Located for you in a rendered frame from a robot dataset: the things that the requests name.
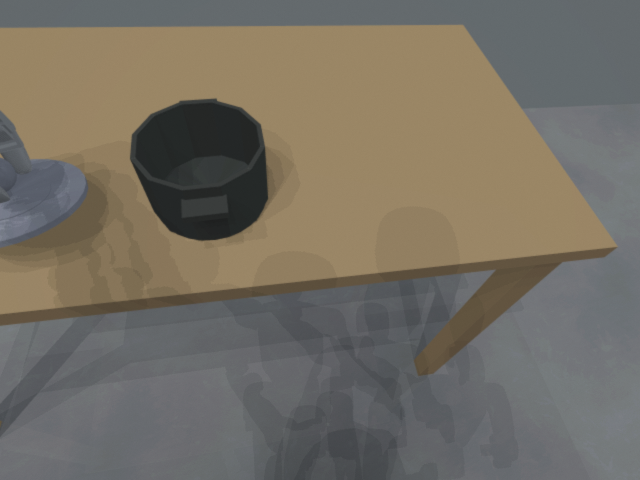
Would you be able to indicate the lid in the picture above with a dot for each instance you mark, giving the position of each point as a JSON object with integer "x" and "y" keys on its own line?
{"x": 40, "y": 200}

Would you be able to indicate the table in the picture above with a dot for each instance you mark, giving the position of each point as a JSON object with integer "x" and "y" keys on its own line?
{"x": 393, "y": 152}

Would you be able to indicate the left robot hand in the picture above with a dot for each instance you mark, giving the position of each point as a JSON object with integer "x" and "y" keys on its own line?
{"x": 12, "y": 150}

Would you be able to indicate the pot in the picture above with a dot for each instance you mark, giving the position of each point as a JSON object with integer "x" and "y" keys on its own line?
{"x": 202, "y": 165}

